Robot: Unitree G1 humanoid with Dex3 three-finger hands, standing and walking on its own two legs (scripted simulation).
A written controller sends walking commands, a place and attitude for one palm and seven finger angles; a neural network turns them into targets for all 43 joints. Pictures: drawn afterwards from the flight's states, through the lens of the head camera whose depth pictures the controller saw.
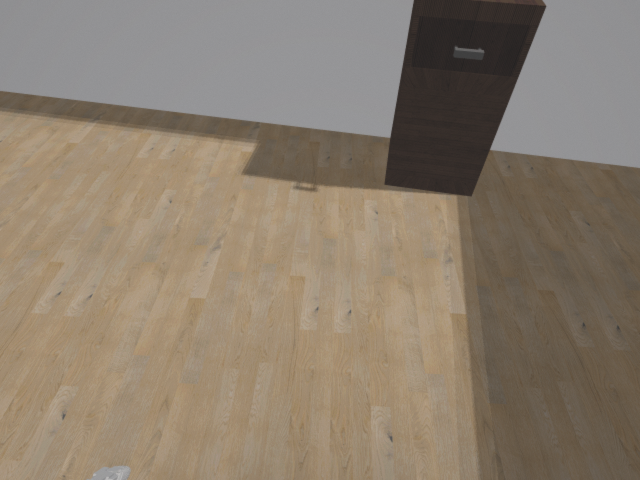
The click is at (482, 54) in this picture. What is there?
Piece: drawer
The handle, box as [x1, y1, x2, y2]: [453, 45, 483, 59]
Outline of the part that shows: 454,46 454,57 476,59 482,58 483,50 480,48 478,48 477,50 458,48 457,46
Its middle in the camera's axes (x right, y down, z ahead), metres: +0.55 -0.70 +1.44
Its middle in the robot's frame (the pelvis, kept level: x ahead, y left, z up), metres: +1.57 -0.47 -0.07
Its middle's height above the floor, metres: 0.70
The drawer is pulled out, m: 0.00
